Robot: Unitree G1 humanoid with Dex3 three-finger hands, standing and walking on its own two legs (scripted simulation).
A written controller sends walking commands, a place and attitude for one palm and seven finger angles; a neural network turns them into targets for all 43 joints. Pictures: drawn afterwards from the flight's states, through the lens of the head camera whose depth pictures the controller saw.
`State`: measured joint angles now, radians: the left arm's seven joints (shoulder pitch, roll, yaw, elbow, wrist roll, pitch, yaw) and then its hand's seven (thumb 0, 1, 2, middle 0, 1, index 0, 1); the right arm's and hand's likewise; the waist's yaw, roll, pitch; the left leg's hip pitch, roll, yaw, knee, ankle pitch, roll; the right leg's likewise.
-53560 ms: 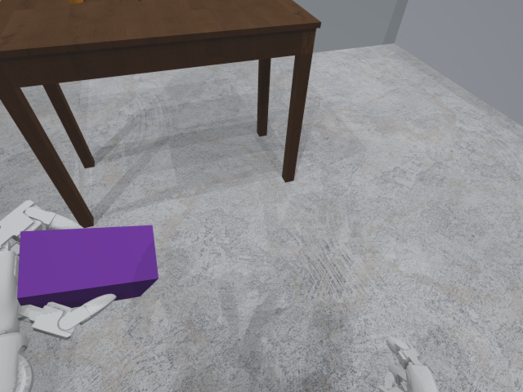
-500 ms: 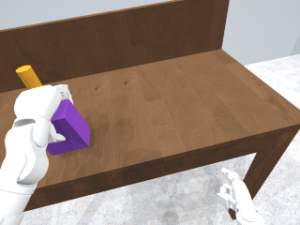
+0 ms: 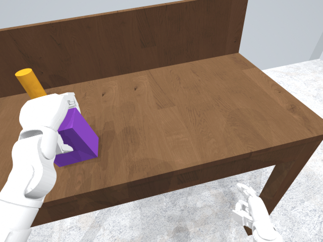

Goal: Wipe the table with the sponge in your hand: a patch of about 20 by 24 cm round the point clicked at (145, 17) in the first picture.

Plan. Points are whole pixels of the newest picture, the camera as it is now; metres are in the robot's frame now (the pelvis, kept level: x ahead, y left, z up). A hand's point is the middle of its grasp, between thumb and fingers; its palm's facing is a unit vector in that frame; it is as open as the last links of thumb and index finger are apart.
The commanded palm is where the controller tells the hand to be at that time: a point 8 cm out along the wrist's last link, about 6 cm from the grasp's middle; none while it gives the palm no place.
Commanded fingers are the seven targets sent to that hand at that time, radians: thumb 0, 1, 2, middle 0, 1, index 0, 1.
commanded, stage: lower the sponge onto the table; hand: left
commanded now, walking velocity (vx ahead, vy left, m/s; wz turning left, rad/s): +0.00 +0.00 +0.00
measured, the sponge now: (71, 143) +0.28 +0.29 +0.12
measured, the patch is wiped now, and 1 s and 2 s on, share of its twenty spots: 0.00 0.25 0.50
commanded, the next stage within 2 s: wipe forward along the first lane in 0.38 s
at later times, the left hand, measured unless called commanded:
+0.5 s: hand (56, 134) +0.26 +0.29 +0.17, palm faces +0.16 -0.05 -0.99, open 10.3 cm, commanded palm +0.23 +0.28 +0.23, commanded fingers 0.00 0.10 1.30 -1.20 -1.60 -1.20 -1.60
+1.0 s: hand (62, 122) +0.31 +0.31 +0.17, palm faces +0.03 +0.00 -1.00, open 10.3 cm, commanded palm +0.29 +0.30 +0.21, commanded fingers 0.00 0.10 1.30 -1.20 -1.60 -1.20 -1.60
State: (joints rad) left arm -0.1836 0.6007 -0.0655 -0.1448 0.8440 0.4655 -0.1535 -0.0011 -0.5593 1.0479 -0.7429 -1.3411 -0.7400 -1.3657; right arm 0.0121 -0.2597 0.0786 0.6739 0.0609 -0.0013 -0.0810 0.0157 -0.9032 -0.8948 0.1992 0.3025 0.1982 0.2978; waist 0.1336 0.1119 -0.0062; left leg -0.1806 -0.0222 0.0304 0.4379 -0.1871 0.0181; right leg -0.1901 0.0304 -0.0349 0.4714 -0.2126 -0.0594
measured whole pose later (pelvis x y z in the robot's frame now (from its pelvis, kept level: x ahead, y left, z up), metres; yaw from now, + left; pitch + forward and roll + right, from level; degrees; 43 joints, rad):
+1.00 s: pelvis +0.00 -0.01 +0.00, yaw +2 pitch -3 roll +0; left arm -0.34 0.62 -0.05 0.19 0.90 0.33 -0.19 -0.01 -0.59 1.06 -0.77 -1.33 -0.77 -1.35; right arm 0.10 -0.29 0.06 0.69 0.07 0.00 -0.10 0.01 -0.90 -0.89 0.20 0.30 0.20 0.30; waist 0.09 0.11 -0.02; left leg -0.22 -0.01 -0.01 0.47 -0.20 0.01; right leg -0.20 0.04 -0.07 0.46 -0.21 -0.07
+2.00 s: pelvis +0.01 +0.00 +0.00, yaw +2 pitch +3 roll +0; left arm -0.75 0.69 -0.04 0.79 0.99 0.11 -0.16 0.00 -0.61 1.07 -0.78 -1.34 -0.78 -1.36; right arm 0.25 -0.30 0.02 0.70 0.09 0.06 -0.10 0.01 -0.90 -0.89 0.20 0.30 0.20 0.30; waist 0.01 0.08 -0.06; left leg -0.35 -0.02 0.00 0.48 -0.19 0.03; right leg -0.32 0.03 -0.06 0.46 -0.20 -0.05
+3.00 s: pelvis +0.04 +0.03 +0.00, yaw +2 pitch +4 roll -1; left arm -0.77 0.52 -0.18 0.62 0.95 0.29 -0.08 0.00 -0.57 1.05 -0.75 -1.36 -0.75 -1.38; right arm 0.15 -0.27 0.04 0.69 0.09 0.02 -0.07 0.01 -0.90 -0.89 0.20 0.30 0.20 0.30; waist 0.03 0.07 -0.06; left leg -0.29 -0.06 0.00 0.43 -0.21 0.05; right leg -0.27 0.00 -0.06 0.41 -0.22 -0.02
